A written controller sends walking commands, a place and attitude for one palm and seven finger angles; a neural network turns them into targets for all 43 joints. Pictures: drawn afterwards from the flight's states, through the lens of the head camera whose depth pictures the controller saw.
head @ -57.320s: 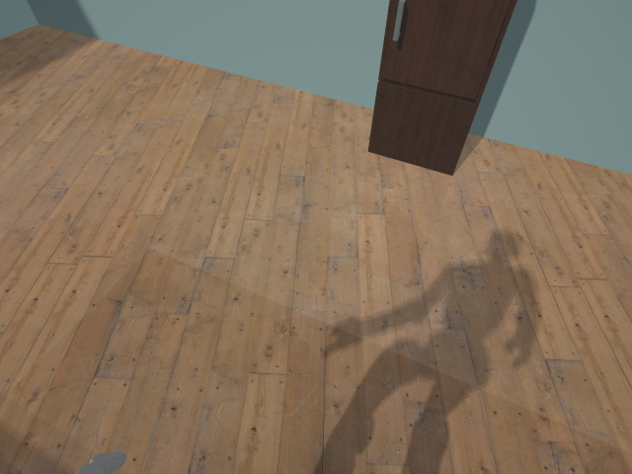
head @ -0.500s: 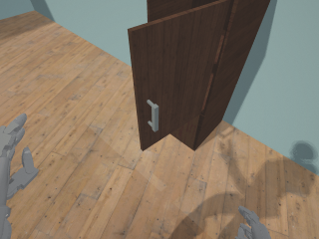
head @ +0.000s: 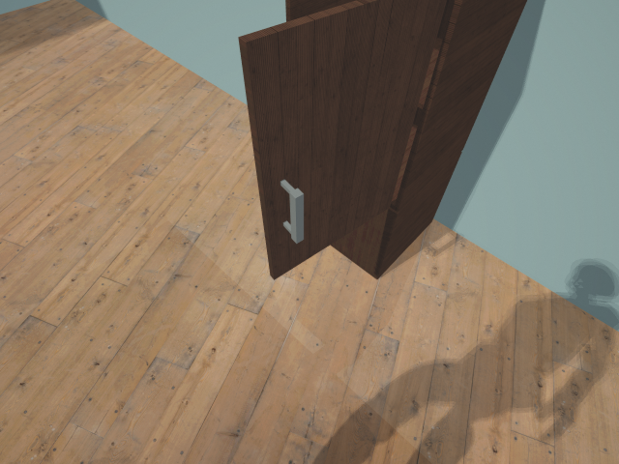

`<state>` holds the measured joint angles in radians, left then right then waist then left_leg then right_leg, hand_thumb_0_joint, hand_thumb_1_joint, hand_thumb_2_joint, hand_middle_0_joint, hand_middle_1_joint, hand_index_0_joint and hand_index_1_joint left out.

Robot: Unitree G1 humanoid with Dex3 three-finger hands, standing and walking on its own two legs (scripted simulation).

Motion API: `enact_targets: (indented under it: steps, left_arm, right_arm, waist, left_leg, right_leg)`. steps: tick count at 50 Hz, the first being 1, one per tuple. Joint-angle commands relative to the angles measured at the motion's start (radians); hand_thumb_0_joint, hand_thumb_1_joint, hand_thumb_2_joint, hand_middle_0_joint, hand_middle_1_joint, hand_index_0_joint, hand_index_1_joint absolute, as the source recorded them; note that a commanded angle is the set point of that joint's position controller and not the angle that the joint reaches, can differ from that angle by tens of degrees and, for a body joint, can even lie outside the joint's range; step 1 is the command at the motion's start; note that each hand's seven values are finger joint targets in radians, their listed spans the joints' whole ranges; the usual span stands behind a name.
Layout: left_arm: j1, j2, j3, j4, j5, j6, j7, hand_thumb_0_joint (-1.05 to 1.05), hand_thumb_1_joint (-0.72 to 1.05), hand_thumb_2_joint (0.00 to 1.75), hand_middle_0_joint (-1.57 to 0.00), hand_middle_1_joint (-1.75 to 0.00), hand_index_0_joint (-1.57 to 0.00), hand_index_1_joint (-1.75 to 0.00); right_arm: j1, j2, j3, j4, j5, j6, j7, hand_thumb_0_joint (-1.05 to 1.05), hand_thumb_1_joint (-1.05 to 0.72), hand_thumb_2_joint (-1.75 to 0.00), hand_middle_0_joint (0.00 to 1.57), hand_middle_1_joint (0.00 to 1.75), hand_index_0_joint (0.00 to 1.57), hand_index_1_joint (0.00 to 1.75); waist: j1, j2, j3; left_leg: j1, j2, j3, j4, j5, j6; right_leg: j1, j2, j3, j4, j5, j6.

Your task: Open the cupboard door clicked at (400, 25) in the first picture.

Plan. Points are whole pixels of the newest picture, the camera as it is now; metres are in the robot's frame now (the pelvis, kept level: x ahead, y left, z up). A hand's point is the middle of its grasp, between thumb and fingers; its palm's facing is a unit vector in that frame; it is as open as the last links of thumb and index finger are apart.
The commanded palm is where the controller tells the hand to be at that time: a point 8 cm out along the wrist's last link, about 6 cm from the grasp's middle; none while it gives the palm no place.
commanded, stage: let the arm hang, fingers relaxed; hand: left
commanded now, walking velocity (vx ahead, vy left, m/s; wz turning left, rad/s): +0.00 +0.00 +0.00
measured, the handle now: (291, 212) +0.57 +0.08 -0.09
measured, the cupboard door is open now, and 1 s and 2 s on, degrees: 80 80 80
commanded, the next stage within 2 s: look to check the result in 0.56 s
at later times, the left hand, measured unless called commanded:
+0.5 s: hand out of the picture +0.07 +0.17 -0.17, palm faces +0.02 -0.98 -0.22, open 7.3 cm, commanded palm none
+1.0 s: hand out of the picture +0.06 +0.19 -0.16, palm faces +0.02 -0.96 -0.28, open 7.4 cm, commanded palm none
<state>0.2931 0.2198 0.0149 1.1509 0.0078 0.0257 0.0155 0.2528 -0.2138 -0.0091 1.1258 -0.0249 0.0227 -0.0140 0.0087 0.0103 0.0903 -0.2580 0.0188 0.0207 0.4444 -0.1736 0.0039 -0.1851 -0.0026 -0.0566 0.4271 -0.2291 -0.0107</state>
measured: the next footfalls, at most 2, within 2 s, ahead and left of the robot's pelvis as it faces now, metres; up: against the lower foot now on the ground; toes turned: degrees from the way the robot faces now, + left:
none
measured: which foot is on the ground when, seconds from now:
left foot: down 0.00-1.00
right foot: down 0.00-1.00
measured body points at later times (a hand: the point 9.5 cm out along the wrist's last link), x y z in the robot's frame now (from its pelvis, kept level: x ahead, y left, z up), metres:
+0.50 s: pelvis +0.02 -0.01 +0.00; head +0.03 -0.02 +0.45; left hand +0.07 +0.22 -0.15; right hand +0.04 -0.24 -0.16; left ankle +0.04 +0.12 -0.74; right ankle +0.00 -0.11 -0.74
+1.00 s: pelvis +0.04 -0.02 +0.00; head +0.06 -0.03 +0.45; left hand +0.06 +0.24 -0.14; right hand +0.08 -0.27 -0.15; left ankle +0.04 +0.12 -0.74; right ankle +0.00 -0.11 -0.74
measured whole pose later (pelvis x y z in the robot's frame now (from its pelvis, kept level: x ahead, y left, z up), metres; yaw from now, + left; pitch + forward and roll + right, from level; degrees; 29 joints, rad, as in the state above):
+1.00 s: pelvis +0.04 -0.02 +0.00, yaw +0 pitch -1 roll +0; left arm 0.19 0.23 0.02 1.14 0.00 -0.01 0.02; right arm 0.16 -0.24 -0.01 1.14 -0.02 0.00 -0.02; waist 0.00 0.02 0.06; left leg -0.15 0.03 0.02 0.36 -0.18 -0.02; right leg -0.09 0.01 -0.05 0.35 -0.25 -0.03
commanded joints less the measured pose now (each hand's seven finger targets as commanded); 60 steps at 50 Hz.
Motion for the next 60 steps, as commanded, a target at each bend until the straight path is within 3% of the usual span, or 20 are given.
enact_targets:
  steps: [1, 3, 9, 21, 28, 35, 45, 49, 60]
  left_arm:
    - [-0.025, 0.123, 0.017, -0.042, 0.003, -0.034, 0.007, 0.0, 0.9, 0.9, -0.2, -0.3, -0.2, -0.3]
    - [-0.024, 0.119, 0.017, -0.036, 0.003, -0.035, 0.009, 0.0, 0.9, 0.9, -0.2, -0.3, -0.2, -0.3]
    - [-0.025, 0.108, 0.019, -0.035, 0.004, -0.038, 0.014, 0.0, 0.9, 0.9, -0.2, -0.3, -0.2, -0.3]
    - [-0.055, 0.097, 0.024, -0.053, 0.003, -0.043, 0.015, 0.0, 0.9, 0.9, -0.2, -0.3, -0.2, -0.3]
    - [-0.064, 0.106, 0.027, -0.054, 0.001, -0.048, 0.015, 0.0, 0.9, 0.9, -0.2, -0.3, -0.2, -0.3]
    - [-0.071, 0.127, 0.031, -0.052, 0.001, -0.053, 0.014, 0.0, 0.9, 0.9, -0.2, -0.3, -0.2, -0.3]
    - [-0.083, 0.16, 0.031, -0.049, 0.0, -0.056, 0.013, 0.0, 0.9, 0.9, -0.2, -0.3, -0.2, -0.3]
    - [-0.09, 0.172, 0.033, -0.052, 0.002, -0.059, 0.013, 0.0, 0.9, 0.9, -0.2, -0.3, -0.2, -0.3]
    - [-0.126, 0.195, 0.033, -0.058, 0.001, -0.059, 0.009, 0.0, 0.9, 0.9, -0.2, -0.3, -0.2, -0.3]
  right_arm:
    - [0.012, -0.124, -0.024, -0.044, 0.005, -0.021, -0.017, 0.0, -0.9, -0.9, 0.2, 0.3, 0.2, 0.3]
    - [0.018, -0.117, -0.023, -0.035, 0.005, -0.022, -0.016, 0.0, -0.9, -0.9, 0.2, 0.3, 0.2, 0.3]
    - [0.015, -0.099, -0.018, -0.024, 0.004, -0.026, -0.015, 0.0, -0.9, -0.9, 0.2, 0.3, 0.2, 0.3]
    - [-0.007, -0.078, -0.012, -0.011, 0.0, -0.034, -0.016, 0.0, -0.9, -0.9, 0.2, 0.3, 0.2, 0.3]
    - [-0.018, -0.095, -0.015, -0.012, 0.0, -0.036, -0.02, 0.0, -0.9, -0.9, 0.2, 0.3, 0.2, 0.3]
    - [-0.029, -0.119, -0.02, -0.018, 0.004, -0.038, -0.023, 0.0, -0.9, -0.9, 0.2, 0.3, 0.2, 0.3]
    - [-0.061, -0.151, -0.022, -0.022, 0.005, -0.036, -0.021, 0.0, -0.9, -0.9, 0.2, 0.3, 0.2, 0.3]
    - [-0.077, -0.17, -0.024, -0.027, 0.006, -0.036, -0.021, 0.0, -0.9, -0.9, 0.2, 0.3, 0.2, 0.3]
    - [-0.11, -0.198, -0.023, -0.033, 0.003, -0.04, -0.018, 0.0, -0.9, -0.9, 0.2, 0.3, 0.2, 0.3]
  waist:
    - [-0.02, -0.012, -0.053]
    - [-0.02, -0.038, -0.051]
    - [-0.013, -0.038, -0.047]
    - [-0.011, -0.012, -0.038]
    - [-0.013, 0.01, -0.061]
    - [-0.014, -0.013, -0.079]
    - [-0.015, -0.003, -0.08]
    - [-0.014, -0.03, -0.086]
    - [-0.012, -0.009, -0.087]
  left_leg:
    - [0.054, 0.08, -0.094, -0.092, -0.048, 0.029]
    - [0.057, 0.081, -0.091, -0.094, -0.03, 0.028]
    - [0.066, 0.082, -0.085, -0.1, 0.032, 0.027]
    - [0.073, 0.08, -0.08, -0.114, 0.093, 0.017]
    - [0.102, 0.083, -0.072, -0.108, 0.125, 0.013]
    - [0.128, 0.088, -0.073, -0.103, 0.166, 0.017]
    - [0.148, 0.091, -0.071, -0.108, 0.164, 0.016]
    - [0.162, 0.094, -0.07, -0.11, 0.182, 0.016]
    - [0.163, 0.096, -0.078, -0.126, 0.193, 0.013]
  right_leg:
    - [-0.052, -0.103, 0.107, -0.118, -0.061, -0.042]
    - [-0.049, -0.104, 0.105, -0.118, -0.055, -0.04]
    - [-0.034, -0.101, 0.099, -0.107, -0.003, -0.033]
    - [0.0, -0.106, 0.094, -0.111, 0.063, -0.026]
    - [0.024, -0.108, 0.099, -0.119, 0.121, -0.032]
    - [0.046, -0.111, 0.096, -0.122, 0.185, -0.035]
    - [0.053, -0.115, 0.102, -0.138, 0.204, -0.036]
    - [0.059, -0.116, 0.1, -0.14, 0.237, -0.035]
    - [0.076, -0.121, 0.1, -0.152, 0.23, -0.032]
